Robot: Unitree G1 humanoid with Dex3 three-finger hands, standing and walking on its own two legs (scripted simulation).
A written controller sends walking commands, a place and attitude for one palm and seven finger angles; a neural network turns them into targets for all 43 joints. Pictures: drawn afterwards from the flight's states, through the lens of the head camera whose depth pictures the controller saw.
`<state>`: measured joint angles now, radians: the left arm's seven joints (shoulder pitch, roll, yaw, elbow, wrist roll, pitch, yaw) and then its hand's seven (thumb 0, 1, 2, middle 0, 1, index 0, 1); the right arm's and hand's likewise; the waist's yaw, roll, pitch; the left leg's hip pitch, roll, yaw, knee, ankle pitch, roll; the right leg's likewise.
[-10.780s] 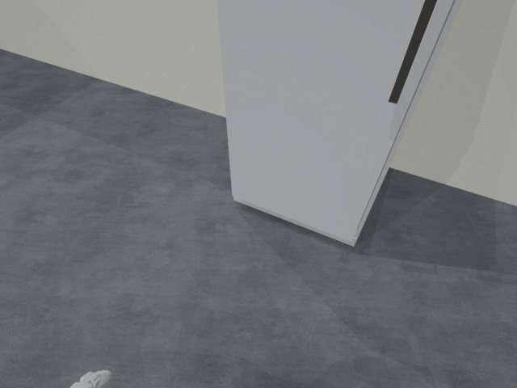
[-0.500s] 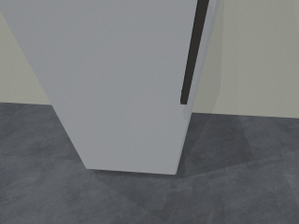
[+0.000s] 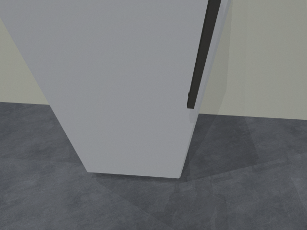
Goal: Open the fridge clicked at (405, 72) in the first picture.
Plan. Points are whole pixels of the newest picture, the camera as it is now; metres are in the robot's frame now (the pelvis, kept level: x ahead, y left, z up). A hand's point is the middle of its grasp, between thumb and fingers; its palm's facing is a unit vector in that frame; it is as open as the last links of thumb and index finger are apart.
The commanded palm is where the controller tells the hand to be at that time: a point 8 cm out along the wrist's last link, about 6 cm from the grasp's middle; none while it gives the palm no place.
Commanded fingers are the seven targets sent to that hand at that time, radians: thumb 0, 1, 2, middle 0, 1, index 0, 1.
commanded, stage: look again from close up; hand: right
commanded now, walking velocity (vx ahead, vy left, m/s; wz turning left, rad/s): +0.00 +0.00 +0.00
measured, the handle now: (201, 47) +0.52 -0.09 +0.23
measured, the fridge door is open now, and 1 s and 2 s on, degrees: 0 0 0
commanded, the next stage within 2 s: raise the hand to about handle height in 0.48 s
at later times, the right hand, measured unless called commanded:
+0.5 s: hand out of the picture +0.04 -0.17 -0.17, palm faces +0.00 +0.98 -0.21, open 7.4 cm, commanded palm none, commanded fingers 0.00 -0.90 -0.90 0.20 0.30 0.20 0.30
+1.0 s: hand (229, 221) +0.17 -0.17 -0.03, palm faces +0.09 +1.00 +0.01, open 8.6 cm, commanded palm +0.16 -0.24 +0.01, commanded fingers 0.00 -0.39 -0.68 0.24 0.63 0.24 0.63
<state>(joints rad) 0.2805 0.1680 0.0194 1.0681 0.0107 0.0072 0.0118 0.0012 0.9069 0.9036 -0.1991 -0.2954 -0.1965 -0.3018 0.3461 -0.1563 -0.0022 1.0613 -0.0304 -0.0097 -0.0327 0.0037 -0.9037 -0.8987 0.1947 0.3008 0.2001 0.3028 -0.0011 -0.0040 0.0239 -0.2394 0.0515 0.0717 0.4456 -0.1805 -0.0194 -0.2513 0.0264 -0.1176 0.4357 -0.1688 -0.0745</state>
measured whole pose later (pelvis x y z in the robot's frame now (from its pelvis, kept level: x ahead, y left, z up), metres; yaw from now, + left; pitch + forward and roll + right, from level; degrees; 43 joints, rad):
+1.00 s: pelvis +0.03 +0.05 -0.04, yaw -1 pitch +5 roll +0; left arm 0.16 0.27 0.05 0.50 -0.03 -0.22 0.03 0.01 0.90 0.90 -0.20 -0.30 -0.20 -0.30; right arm 0.55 -0.24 -0.22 0.11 0.29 -0.38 0.35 0.01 -0.61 -0.77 0.22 0.49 0.23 0.49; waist -0.02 0.05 -0.07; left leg -0.52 0.02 0.10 0.85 -0.43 0.05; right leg -0.55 -0.03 -0.07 0.85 -0.39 -0.01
